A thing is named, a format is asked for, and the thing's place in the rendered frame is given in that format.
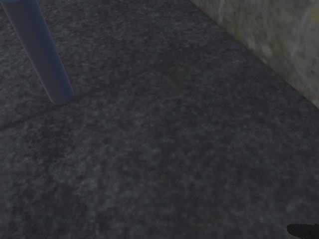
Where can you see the robot right hand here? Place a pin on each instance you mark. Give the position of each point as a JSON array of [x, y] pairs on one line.
[[306, 231]]

